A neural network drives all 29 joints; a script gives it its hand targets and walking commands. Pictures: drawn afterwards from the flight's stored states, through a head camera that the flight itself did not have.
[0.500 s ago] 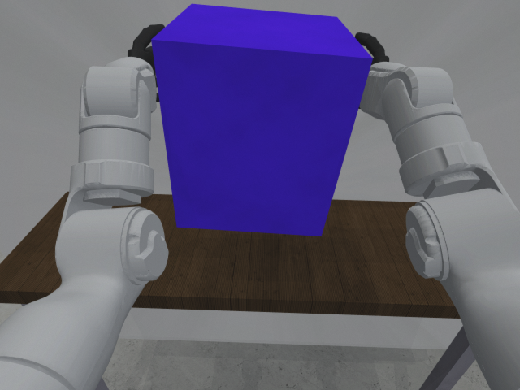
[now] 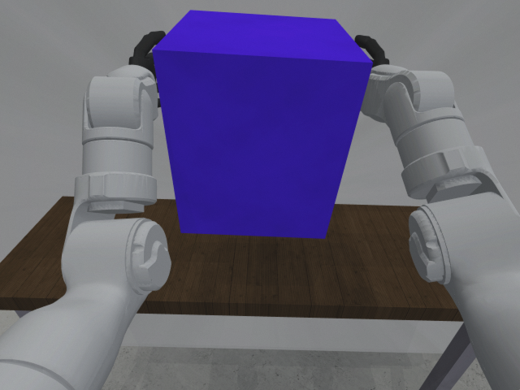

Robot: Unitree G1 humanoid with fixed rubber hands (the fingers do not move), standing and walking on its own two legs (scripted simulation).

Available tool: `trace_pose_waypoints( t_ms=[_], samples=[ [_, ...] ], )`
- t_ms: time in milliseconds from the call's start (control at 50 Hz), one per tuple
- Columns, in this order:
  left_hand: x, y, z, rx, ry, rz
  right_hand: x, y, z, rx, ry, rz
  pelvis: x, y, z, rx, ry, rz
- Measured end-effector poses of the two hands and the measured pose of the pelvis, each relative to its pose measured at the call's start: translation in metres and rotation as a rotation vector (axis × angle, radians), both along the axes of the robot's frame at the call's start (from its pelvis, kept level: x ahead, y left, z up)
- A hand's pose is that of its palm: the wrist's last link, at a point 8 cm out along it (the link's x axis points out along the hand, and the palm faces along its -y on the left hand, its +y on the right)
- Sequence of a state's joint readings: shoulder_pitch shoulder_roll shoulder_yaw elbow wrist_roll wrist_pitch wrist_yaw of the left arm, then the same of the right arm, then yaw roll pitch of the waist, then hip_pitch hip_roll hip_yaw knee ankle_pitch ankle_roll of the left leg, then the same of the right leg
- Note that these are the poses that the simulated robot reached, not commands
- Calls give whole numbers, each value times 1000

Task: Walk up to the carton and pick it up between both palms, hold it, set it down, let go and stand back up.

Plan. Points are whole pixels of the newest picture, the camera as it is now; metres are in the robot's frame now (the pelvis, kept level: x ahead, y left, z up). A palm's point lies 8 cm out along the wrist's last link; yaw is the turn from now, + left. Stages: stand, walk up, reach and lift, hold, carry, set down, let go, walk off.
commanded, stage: hold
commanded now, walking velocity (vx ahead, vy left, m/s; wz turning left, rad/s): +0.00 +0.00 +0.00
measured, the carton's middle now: (258, 125) +0.37 +0.00 +0.30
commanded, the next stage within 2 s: none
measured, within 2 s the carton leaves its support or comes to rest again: neither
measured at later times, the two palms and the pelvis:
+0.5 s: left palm (142, 78) +0.36 +0.15 +0.36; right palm (373, 85) +0.36 -0.16 +0.36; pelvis +0.00 +0.00 +0.00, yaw +0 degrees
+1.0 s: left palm (148, 83) +0.36 +0.14 +0.36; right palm (379, 85) +0.35 -0.16 +0.36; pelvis +0.00 +0.00 +0.00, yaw +0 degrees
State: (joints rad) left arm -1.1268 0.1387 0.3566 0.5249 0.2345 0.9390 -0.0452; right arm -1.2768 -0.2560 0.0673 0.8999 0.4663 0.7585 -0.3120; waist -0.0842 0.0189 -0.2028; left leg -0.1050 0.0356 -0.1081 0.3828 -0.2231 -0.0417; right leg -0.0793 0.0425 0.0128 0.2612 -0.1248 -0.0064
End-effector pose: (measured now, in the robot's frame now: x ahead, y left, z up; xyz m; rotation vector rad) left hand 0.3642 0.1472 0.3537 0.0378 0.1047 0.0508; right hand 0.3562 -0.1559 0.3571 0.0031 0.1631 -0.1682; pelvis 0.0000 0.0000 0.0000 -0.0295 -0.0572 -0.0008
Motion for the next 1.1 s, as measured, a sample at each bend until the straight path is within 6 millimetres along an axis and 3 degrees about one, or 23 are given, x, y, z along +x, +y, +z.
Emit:
trace_pose_waypoints(
  t_ms=[280, 660, 860, 1100],
  samples=[
    [-2, -7, 6, 3, 3, 3, -1, -7, 2, 12, 5, 0, -4, -2, 0, 5, 13, -5],
    [0, 4, 9, 1, -6, 5, 1, 4, 5, 2, -1, 7, -1, -2, 0, 0, 12, 11],
    [1, -4, -2, 13, 7, -6, -1, -4, 1, 8, 11, -9, -3, 0, 0, 1, 9, 4],
    [-4, -5, 6, -1, 8, 12, -3, -5, 1, 13, 10, 5, -5, -2, 0, 4, 11, -2]
  ],
)
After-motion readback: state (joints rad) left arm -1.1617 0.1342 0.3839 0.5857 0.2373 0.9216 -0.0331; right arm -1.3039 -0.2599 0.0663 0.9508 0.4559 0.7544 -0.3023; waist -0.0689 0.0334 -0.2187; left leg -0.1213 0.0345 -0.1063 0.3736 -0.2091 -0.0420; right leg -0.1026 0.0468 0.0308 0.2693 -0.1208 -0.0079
